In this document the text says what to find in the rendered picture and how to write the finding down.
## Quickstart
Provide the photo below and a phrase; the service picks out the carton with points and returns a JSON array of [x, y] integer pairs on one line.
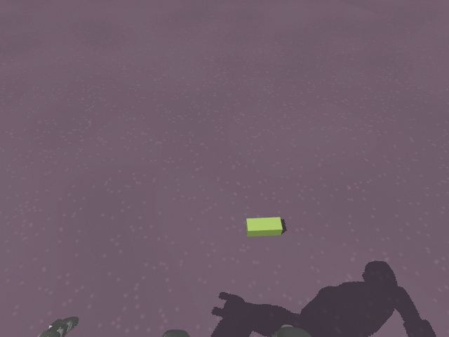
[[263, 226]]

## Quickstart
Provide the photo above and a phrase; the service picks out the left robot hand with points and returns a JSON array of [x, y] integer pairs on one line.
[[60, 328]]

